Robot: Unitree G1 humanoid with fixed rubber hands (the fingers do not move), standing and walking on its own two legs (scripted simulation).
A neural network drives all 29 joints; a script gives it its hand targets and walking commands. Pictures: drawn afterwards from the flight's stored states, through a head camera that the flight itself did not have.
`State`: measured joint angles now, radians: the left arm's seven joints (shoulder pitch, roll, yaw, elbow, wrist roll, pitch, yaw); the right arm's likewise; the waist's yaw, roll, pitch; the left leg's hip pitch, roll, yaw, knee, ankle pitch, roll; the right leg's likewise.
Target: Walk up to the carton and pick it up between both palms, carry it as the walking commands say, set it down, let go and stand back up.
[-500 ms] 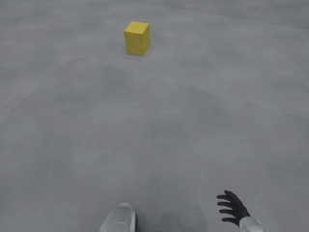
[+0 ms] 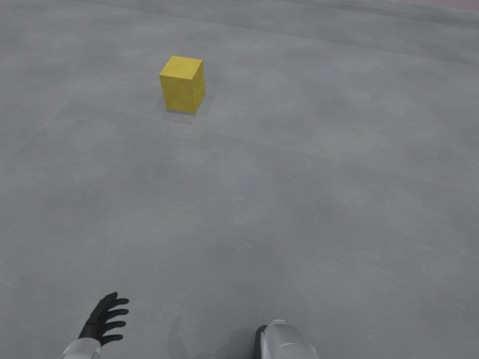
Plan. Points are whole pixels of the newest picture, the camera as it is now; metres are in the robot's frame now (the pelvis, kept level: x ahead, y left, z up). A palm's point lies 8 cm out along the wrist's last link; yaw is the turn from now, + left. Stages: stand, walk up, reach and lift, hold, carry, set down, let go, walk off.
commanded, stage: walk up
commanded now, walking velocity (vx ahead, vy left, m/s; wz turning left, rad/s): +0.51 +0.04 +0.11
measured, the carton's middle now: (184, 84) +1.75 +0.13 -0.65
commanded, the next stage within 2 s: none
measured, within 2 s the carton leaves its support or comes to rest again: neither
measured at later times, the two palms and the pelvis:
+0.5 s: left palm out of the picture +0.14 +0.23 -0.10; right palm (316, 234) +0.36 -0.22 -0.13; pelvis +0.24 +0.00 +0.01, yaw +1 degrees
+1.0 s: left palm (97, 165) +0.62 +0.30 -0.12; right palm (295, 214) +0.41 -0.18 -0.11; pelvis +0.48 +0.06 +0.01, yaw +1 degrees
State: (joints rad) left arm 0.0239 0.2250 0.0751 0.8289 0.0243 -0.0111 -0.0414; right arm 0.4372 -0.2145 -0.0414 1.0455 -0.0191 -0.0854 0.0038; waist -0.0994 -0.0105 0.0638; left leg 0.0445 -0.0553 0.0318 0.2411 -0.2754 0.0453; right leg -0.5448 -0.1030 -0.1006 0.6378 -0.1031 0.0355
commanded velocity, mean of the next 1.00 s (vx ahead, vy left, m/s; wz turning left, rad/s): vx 0.50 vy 0.08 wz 0.03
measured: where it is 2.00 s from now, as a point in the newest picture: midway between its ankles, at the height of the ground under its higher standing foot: (196, 187)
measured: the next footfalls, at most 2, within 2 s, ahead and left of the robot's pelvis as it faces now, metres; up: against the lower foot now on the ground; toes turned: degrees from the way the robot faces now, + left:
right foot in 0.10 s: +0.21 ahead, -0.12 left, +0.00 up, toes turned -6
left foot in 0.64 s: +0.46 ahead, +0.18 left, +0.00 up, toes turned +7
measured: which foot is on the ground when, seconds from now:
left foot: down 0.00-0.08, up 0.10-0.62, down 0.64-1.00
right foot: up 0.00-0.08, down 0.10-0.64, up 0.66-1.00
